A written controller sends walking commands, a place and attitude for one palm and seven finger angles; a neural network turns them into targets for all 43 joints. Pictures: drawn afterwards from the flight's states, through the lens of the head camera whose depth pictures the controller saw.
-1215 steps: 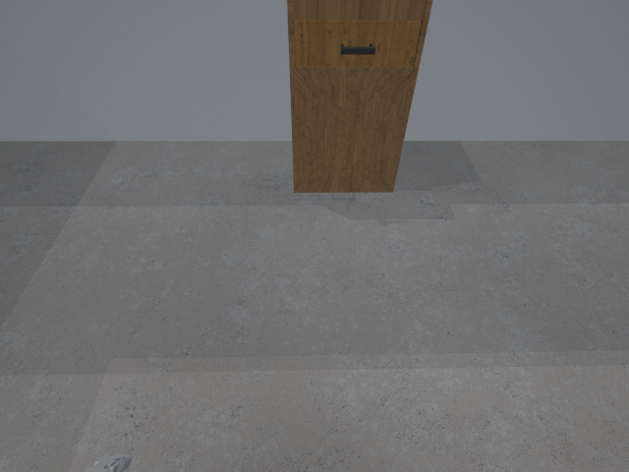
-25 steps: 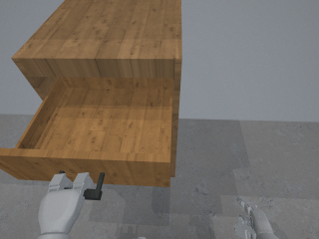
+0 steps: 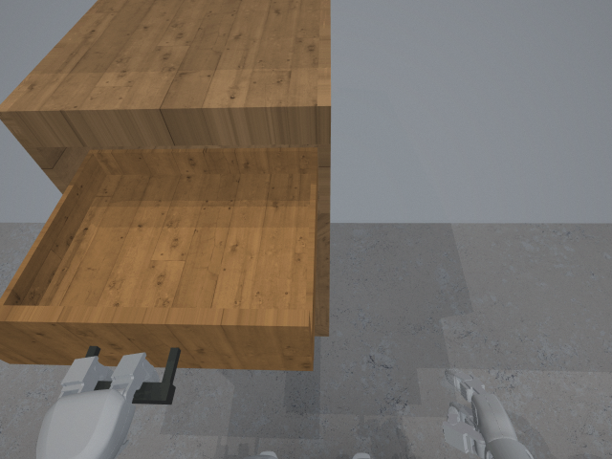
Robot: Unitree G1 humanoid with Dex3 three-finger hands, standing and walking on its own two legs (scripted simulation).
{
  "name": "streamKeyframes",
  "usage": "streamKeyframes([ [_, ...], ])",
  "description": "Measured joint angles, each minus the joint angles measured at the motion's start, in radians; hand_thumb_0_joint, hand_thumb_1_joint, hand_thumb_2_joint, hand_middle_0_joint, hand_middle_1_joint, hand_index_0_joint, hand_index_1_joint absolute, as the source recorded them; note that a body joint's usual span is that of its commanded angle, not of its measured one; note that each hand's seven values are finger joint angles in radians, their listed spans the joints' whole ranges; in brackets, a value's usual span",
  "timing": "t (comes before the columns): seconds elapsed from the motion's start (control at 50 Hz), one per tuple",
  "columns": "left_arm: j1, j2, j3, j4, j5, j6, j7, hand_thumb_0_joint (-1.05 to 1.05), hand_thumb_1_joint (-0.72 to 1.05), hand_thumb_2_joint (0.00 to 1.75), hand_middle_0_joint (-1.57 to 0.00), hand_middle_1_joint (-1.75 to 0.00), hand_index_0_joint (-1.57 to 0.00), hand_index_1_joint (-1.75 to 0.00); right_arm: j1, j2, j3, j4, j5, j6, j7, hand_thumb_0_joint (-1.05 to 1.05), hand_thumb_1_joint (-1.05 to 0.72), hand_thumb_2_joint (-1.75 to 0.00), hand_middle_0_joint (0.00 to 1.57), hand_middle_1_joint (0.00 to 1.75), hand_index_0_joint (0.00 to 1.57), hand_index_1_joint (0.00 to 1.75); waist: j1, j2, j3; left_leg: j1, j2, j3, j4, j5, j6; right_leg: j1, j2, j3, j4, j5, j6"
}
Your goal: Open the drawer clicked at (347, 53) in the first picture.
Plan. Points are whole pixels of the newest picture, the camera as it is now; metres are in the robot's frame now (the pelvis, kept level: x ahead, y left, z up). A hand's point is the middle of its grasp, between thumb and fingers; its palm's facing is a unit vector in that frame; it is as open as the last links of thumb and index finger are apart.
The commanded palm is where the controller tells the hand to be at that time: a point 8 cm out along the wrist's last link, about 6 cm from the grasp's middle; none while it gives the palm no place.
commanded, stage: pull the drawer open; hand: left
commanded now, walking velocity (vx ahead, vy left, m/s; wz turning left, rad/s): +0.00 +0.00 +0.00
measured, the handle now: (126, 374) +0.22 +0.25 +0.01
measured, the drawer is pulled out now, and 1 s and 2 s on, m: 0.30 0.30 0.30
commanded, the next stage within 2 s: open the thumb to release the handle in 0.16 s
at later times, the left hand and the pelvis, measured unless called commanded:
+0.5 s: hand (118, 423) +0.17 +0.25 -0.01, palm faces -0.02 -0.08 -1.00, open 6.8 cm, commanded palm +0.14 +0.26 +0.03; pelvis +0.00 +0.01 -0.01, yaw +1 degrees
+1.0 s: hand (117, 430) +0.16 +0.24 -0.01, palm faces +0.00 -0.08 -1.00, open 13.7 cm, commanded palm +0.14 +0.25 +0.03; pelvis -0.02 -0.01 +0.00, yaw +1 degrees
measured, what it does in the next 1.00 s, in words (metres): stands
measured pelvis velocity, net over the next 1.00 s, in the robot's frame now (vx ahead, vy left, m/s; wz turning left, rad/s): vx -0.02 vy -0.01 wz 0.02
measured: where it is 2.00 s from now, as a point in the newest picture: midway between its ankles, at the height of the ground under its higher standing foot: outside the picture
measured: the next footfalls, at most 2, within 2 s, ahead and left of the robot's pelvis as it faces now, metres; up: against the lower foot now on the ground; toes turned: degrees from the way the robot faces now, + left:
none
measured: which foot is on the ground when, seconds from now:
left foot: down 0.00-1.00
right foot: down 0.00-1.00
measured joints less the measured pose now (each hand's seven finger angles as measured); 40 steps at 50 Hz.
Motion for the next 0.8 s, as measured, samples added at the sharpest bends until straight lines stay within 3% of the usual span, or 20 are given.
streamKeyframes([
  [0.26, 0.075, -0.003, 0.02, -0.057, 0.007, -0.051, 0.009, 0.03, 0.73, 0.76, -0.23, -1.28, -0.36, -1.27, -0.001, -0.006, -0.023, 0.004, -0.019, -0.004, 0.017, 0.02, -0.91, -0.9, 0.2, 0.3, 0.2, 0.3, 0.007, 0.009, -0.014, -0.038, -0.003, 0.003, 0.03, -0.028, 0.007, -0.04, 0.0, 0.007, 0.029, -0.025, 0.007],
  [0.36, 0.005, 0.026, 0.015, -0.019, 0.058, -0.086, 0.064, 0.02, 0.73, 0.79, -0.29, -1.3, -0.37, -1.29, -0.002, -0.011, -0.024, 0.006, -0.027, -0.012, -0.001, 0.01, -0.91, -0.9, 0.2, 0.3, 0.2, 0.3, 0.03, 0.011, -0.013, -0.091, -0.018, -0.028, 0.074, -0.041, 0.006, -0.083, -0.008, -0.01, 0.067, -0.041, 0.008],
  [0.42, -0.022, 0.019, 0.005, -0.016, 0.049, -0.079, 0.069, 0.02, 0.68, 0.78, -0.32, -1.3, -0.38, -1.3, -0.008, -0.009, -0.027, 0.013, -0.024, -0.011, -0.006, 0.01, -0.91, -0.9, 0.2, 0.3, 0.2, 0.3, 0.039, 0.018, -0.011, -0.106, -0.02, -0.033, 0.091, -0.044, 0.007, -0.095, -0.01, -0.017, 0.081, -0.045, 0.008],
  [0.6, -0.043, 0.001, -0.023, 0.023, 0.019, -0.008, 0.043, 0.01, 0.25, 0.62, -0.34, -1.26, -0.37, -1.28, 0.001, 0.013, -0.002, 0.01, 0.003, 0.006, -0.02, 0.02, -0.91, -0.9, 0.2, 0.3, 0.2, 0.3, 0.027, 0.019, -0.013, -0.041, -0.018, -0.03, 0.036, -0.015, 0.001, -0.035, -0.006, -0.009, 0.031, -0.017, 0.005],
  [0.8, -0.08, 0.02, -0.017, 0.072, 0.018, -0.007, 0.036, 0.0, -0.31, 0.38, -0.31, -1.21, -0.33, -1.22, 0.007, -0.016, -0.009, 0.002, 0.008, 0.0, -0.028, 0.01, -0.91, -0.9, 0.2, 0.3, 0.2, 0.3, 0.007, 0.014, 0.0, -0.019, -0.009, -0.043, 0.016, 0.013, -0.008, -0.005, 0.001, -0.021, -0.002, 0.015, -0.005],
])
